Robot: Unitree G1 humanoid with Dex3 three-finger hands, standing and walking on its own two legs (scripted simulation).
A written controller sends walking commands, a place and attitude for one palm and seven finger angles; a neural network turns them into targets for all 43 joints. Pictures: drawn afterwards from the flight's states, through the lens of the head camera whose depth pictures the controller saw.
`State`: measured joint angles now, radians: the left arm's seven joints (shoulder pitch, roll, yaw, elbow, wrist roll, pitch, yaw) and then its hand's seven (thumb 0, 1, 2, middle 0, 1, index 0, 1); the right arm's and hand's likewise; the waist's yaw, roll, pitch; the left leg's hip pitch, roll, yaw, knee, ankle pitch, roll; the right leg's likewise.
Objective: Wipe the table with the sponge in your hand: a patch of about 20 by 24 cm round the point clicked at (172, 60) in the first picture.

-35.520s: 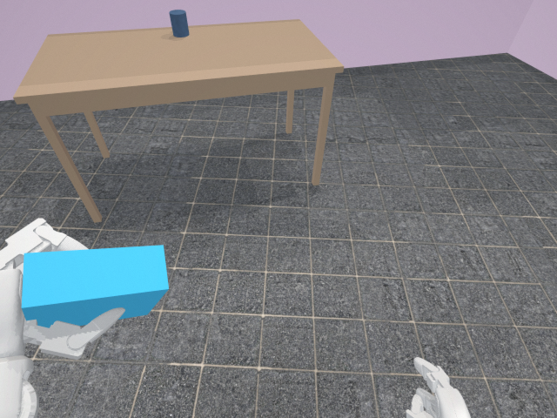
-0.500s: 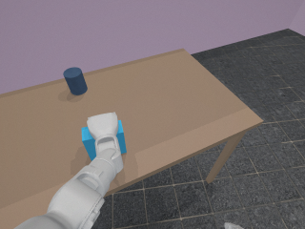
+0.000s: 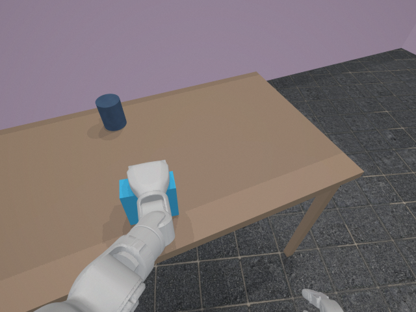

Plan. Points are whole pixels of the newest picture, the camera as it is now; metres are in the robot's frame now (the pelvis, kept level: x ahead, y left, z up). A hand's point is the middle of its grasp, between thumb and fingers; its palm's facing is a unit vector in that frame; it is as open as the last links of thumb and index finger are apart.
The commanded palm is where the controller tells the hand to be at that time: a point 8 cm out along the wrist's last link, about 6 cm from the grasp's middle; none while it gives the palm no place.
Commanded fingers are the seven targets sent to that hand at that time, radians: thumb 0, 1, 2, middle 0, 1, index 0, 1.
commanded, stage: wipe back along the third lane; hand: left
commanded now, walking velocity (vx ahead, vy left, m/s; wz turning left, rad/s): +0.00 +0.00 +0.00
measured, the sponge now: (152, 203) +0.37 +0.17 -0.05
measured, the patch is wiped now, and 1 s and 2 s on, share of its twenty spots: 1.00 1.00 1.00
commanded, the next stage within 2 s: slide back across to the middle lane in 0.48 s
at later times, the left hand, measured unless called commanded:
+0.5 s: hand (152, 192) +0.37 +0.16 -0.01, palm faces -0.06 +0.00 -1.00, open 9.2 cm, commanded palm +0.33 +0.14 +0.02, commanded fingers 0.00 0.10 1.30 -1.20 -1.60 -1.20 -1.60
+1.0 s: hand (142, 194) +0.36 +0.18 +0.00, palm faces -0.07 -0.06 -1.00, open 9.2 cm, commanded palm +0.32 +0.18 +0.04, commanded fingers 0.00 0.10 1.30 -1.20 -1.60 -1.20 -1.60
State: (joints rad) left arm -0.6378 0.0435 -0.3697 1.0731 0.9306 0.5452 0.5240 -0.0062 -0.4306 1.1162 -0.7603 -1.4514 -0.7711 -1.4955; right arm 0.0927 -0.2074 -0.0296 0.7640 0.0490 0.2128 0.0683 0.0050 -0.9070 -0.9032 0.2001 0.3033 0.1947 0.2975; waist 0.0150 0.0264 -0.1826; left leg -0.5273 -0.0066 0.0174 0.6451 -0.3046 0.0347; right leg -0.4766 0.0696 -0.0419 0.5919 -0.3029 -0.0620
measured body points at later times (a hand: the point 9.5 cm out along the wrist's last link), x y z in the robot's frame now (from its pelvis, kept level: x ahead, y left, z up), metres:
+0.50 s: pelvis -0.01 +0.00 +0.00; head +0.01 -0.01 +0.45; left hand +0.37 +0.15 +0.05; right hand +0.12 -0.24 -0.13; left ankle +0.00 +0.09 -0.72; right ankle -0.01 -0.08 -0.72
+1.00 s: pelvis +0.00 -0.01 +0.01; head +0.01 -0.02 +0.46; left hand +0.36 +0.18 +0.05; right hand +0.16 -0.24 -0.11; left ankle +0.00 +0.09 -0.72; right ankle -0.01 -0.08 -0.72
